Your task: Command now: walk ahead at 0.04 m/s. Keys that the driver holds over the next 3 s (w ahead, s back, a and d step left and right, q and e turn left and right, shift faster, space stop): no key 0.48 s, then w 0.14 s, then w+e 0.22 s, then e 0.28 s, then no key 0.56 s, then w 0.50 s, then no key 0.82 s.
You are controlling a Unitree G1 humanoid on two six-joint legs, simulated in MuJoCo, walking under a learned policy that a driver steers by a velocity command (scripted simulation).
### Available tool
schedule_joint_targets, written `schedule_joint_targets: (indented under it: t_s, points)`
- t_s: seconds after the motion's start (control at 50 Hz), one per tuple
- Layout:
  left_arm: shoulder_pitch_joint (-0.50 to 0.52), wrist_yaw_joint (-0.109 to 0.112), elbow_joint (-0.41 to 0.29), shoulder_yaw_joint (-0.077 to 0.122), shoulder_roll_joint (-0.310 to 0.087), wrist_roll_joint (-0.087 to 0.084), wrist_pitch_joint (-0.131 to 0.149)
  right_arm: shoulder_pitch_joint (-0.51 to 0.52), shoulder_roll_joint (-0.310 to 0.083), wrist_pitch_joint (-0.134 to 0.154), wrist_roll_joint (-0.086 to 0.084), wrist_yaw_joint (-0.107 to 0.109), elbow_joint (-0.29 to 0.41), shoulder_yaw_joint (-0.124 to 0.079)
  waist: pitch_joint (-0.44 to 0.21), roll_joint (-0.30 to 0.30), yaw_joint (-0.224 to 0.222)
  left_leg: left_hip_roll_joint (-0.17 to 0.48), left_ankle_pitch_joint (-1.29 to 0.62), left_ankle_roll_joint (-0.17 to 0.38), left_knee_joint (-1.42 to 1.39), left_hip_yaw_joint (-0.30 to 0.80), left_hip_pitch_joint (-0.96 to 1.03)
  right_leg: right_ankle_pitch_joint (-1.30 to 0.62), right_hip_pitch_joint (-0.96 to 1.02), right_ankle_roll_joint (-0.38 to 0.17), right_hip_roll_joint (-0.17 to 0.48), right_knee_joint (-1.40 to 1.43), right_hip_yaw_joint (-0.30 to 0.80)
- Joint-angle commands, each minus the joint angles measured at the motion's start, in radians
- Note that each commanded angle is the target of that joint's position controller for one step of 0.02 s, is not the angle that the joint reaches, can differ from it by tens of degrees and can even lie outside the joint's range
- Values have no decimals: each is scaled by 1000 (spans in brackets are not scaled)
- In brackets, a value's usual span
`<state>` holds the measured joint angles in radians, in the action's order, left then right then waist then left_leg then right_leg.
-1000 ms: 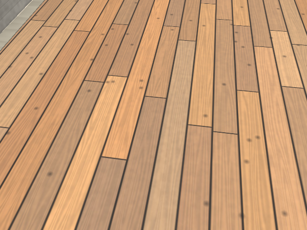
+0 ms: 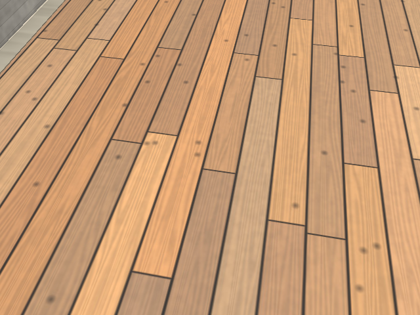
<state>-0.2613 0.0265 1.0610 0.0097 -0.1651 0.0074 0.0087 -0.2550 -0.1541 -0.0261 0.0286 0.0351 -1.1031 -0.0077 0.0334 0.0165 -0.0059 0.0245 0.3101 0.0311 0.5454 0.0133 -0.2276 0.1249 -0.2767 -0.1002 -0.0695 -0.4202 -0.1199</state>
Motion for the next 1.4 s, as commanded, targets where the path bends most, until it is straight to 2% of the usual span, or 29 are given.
schedule_joint_targets:
  t_s: [0.02,0.04,0.06,0.12,0.2,0.48,0.56,0.6,0.64,0.68,0.72,0.78,0.82,0.84,0.86,0.88,0.9,0.92,0.94,0.96,1.0,1.1,1.24,1.28,1.32,1.34,1.36,1.38,1.4]
  points:
    - [-8,2,-36,21,-105,-9,-8,-141,-72,12,8,4,-18,-2,63,-13,23,65,-4,29,-197,85,108,412,-163,44,203,238,261]
    - [-24,-1,-35,19,-83,-14,-12,-109,-81,20,-8,5,-21,-2,105,82,-8,78,92,38,-241,123,-45,287,-65,54,147,197,199]
    - [-36,-3,-23,14,-69,-7,-11,-87,-54,32,-14,5,-18,6,89,97,-21,89,117,28,-290,136,-113,169,57,53,138,138,183]
    - [-83,-5,8,13,-73,6,-2,-72,-60,51,-24,10,-15,5,47,47,-39,75,29,9,-298,112,-105,72,153,44,148,105,185]
    - [-72,0,24,5,-60,1,6,-124,-46,47,-19,9,-28,6,47,-8,-13,63,-53,21,-260,87,-19,88,91,42,158,128,195]
    - [-105,12,70,-3,-37,0,8,-155,-30,48,-19,13,-46,12,43,-10,-6,66,-140,25,-247,74,25,-11,111,41,161,103,191]
    - [-106,5,60,15,-64,5,-3,-186,-64,39,-10,8,-40,-7,81,14,4,35,297,78,-235,92,-21,421,18,5,101,37,164]
    - [-67,-5,29,15,-43,8,2,-228,-74,40,-12,4,-33,-15,160,47,31,89,444,125,-285,191,-20,483,-117,-2,82,-36,155]
    - [2,-20,-15,8,0,23,19,-288,-125,49,-12,7,-48,-38,188,149,61,232,484,191,-408,363,103,305,-268,16,42,-225,50]
    - [53,-34,-57,22,-41,29,37,-289,-142,63,0,8,-45,-53,189,121,66,311,385,225,-445,395,164,293,-366,9,95,-358,77]
    - [74,-46,-88,34,-62,20,51,-272,-131,82,5,8,-42,-57,186,89,48,307,245,206,-427,315,220,301,-403,5,127,-370,106]
    - [78,-60,-114,43,-50,9,58,-231,-139,102,4,7,-27,-61,153,84,25,261,53,161,-387,149,186,238,-268,-2,103,-283,62]
    - [-28,-62,-89,49,-31,5,58,-169,-154,107,-7,0,-6,-64,111,67,-42,207,-85,120,-275,18,46,151,-5,-20,37,-176,-7]
    - [-135,-56,-50,64,-48,4,59,-163,-158,111,-8,-5,0,-62,62,30,-85,163,-244,98,-129,-49,-22,147,165,-33,-16,-146,-27]
    - [-267,-41,-16,89,-104,13,65,-153,-143,117,-2,-8,15,-54,-3,-66,-145,106,-364,54,143,-141,-117,168,332,-68,40,-89,96]
    - [-405,-22,-11,120,-242,21,66,-154,-82,124,-12,-21,78,-39,-87,-337,-175,-47,-42,-31,562,-218,-376,210,478,-203,358,117,648]
    - [-355,-23,0,102,-207,8,51,-107,-106,128,7,-28,99,-47,-68,-246,-123,-60,214,-15,686,-45,-460,-29,430,-243,417,213,841]
    - [-249,-21,-38,101,-217,14,49,-54,-100,128,-1,-31,128,-46,4,-136,-72,-1,167,-5,762,-17,-493,-204,353,-245,410,136,692]
    - [-179,-21,-65,96,-199,15,52,-30,-96,133,-7,-33,135,-43,8,-38,-49,30,86,-4,733,-2,-460,-386,278,-219,368,108,569]
    - [-128,-20,-87,91,-186,11,52,-36,-101,129,-7,-30,138,-48,8,1,-17,47,51,-6,673,2,-412,-486,221,-184,319,105,473]
    - [-85,-18,-106,76,-147,5,52,-61,-113,99,2,-25,147,-55,-18,-42,23,42,19,-21,584,-10,-334,-617,163,-144,255,105,369]
    - [-147,-7,-116,74,-166,3,42,55,-110,53,-8,-16,222,-54,-45,-78,13,-9,-81,-52,428,-29,-384,-793,189,-128,218,62,333]
    - [-173,12,-131,69,-150,13,16,207,-115,51,-14,-21,287,-40,-34,-110,-39,-38,-189,-22,197,-38,-308,-770,223,-61,199,5,344]
    - [-149,15,-138,71,-157,20,13,173,-129,58,-16,-15,277,-42,-24,-107,-24,-45,-151,0,122,-29,-228,-765,218,-55,205,-31,364]
    - [-106,15,-147,74,-173,11,18,78,-146,69,-14,-5,245,-51,-30,-92,23,-59,-196,30,-33,-33,-70,-754,198,-31,186,-117,374]
    - [-87,11,-153,73,-175,0,26,12,-160,82,-7,1,228,-56,-55,-53,60,-18,-390,50,-148,6,65,-668,158,-4,149,-212,360]
    - [-101,9,-187,61,-143,-10,37,-62,-222,92,2,9,232,-65,-169,79,66,203,-836,111,-124,223,266,-288,55,26,79,-406,309]
    - [-261,14,-149,64,-98,-28,12,-33,-236,77,-22,4,240,-64,-279,221,1,406,-1130,301,-99,429,339,521,-33,54,-79,-626,224]
    - [-242,18,-127,74,-157,4,-10,1,-191,66,-34,-5,249,-53,-241,107,-13,393,-843,325,-163,477,213,554,-65,53,-44,-710,235]
